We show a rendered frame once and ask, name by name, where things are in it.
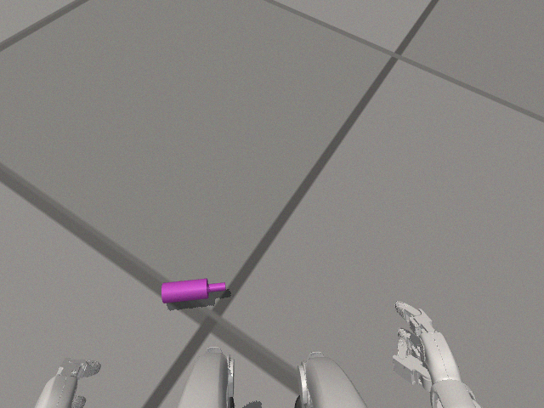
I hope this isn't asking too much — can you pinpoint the left robot hand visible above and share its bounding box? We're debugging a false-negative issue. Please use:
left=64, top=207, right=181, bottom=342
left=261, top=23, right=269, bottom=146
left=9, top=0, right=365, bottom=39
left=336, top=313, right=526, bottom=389
left=35, top=358, right=101, bottom=408

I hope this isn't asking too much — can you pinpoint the right robot hand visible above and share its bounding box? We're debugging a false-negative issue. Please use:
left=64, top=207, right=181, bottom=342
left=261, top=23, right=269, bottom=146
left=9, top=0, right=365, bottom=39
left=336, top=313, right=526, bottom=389
left=393, top=301, right=462, bottom=393

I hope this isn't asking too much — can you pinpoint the right robot arm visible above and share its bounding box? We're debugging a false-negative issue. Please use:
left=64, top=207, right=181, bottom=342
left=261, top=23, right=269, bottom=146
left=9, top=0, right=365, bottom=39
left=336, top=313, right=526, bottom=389
left=430, top=380, right=483, bottom=408

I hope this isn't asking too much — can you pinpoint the bottle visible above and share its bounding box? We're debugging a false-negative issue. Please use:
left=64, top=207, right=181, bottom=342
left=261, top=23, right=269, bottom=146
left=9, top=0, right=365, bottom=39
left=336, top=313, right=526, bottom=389
left=161, top=279, right=226, bottom=303

